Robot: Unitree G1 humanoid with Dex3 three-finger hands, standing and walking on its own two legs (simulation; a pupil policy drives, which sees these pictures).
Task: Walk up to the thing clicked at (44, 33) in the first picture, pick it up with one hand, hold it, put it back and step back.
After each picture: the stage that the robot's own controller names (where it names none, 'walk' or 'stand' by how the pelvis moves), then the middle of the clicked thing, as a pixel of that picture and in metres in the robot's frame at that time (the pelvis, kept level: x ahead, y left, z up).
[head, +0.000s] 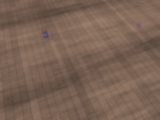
stand; (44, 33) +1.48 +0.47 -0.72
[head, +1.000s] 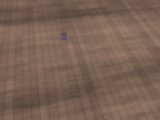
walk; (63, 34) +1.40 +0.21 -0.70
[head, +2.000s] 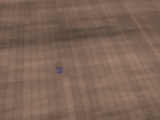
walk; (59, 67) +0.88 +0.19 -0.71
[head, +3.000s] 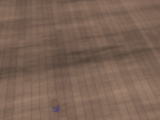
walk; (55, 105) +0.50 +0.21 -0.70
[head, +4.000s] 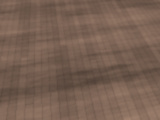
stand; out of the picture +0.30 +0.17 -0.70
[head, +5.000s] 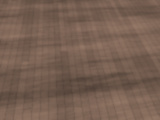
stand; out of the picture +0.28 +0.18 -0.72
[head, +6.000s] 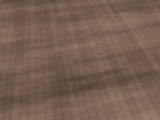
stand; out of the picture +0.27 +0.21 -0.72
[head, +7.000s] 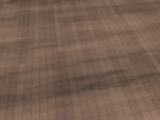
stand; out of the picture +0.29 +0.21 -0.73
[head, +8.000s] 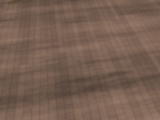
stand; out of the picture +0.28 +0.20 -0.73
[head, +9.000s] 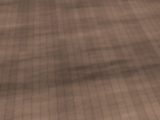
go down; out of the picture +0.29 +0.19 -0.72
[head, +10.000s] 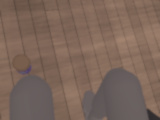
go down; (22, 65) +0.40 +0.19 -0.30
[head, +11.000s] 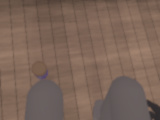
approach; (40, 70) +0.39 +0.17 -0.33
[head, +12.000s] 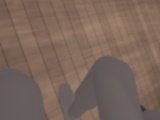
close in; out of the picture +0.39 +0.21 -0.24
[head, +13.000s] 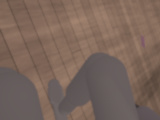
close; out of the picture +0.39 +0.22 -0.24
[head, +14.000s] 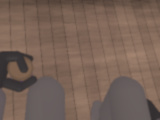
lift; (21, 72) +0.33 +0.22 -0.09
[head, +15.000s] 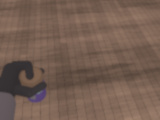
hold; (34, 85) +0.32 +0.17 +0.04
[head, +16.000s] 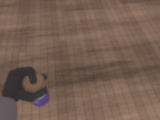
hold; (37, 90) +0.31 +0.17 +0.00
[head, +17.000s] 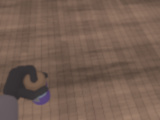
hold; (38, 88) +0.32 +0.17 +0.00
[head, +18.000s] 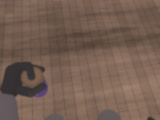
crouch; (35, 83) +0.34 +0.16 -0.07
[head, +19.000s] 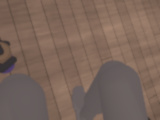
lower; (2, 58) +0.40 +0.19 -0.19
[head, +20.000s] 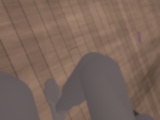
lower; out of the picture +0.41 +0.23 -0.24
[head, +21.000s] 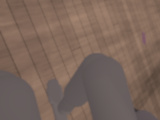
lower; out of the picture +0.40 +0.23 -0.24
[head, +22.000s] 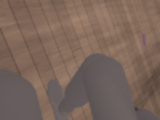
lower; out of the picture +0.40 +0.23 -0.24
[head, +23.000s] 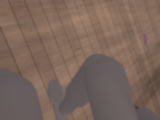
lower; out of the picture +0.40 +0.23 -0.24
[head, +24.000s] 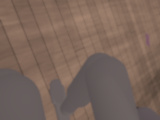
open; out of the picture +0.38 +0.21 -0.24
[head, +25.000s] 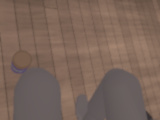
stand; (20, 62) +0.38 +0.18 -0.26
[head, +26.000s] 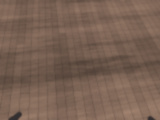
stand; out of the picture +0.30 +0.15 -0.63
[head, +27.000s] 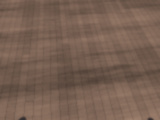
stand; out of the picture +0.31 +0.16 -0.67
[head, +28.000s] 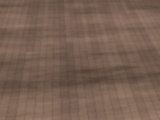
stand; out of the picture +0.31 +0.15 -0.68
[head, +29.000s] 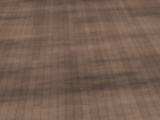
walk; out of the picture +0.32 +0.16 -0.72
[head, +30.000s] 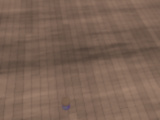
walk; (65, 103) +0.48 +0.11 -0.70
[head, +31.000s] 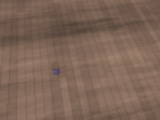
walk; (55, 68) +0.75 +0.22 -0.70
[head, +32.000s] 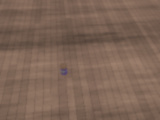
stand; (63, 69) +0.95 +0.19 -0.71
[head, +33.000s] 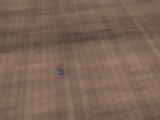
stand; (60, 69) +0.93 +0.22 -0.73
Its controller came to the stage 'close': yes
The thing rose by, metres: 0.71
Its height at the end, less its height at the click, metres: +0.00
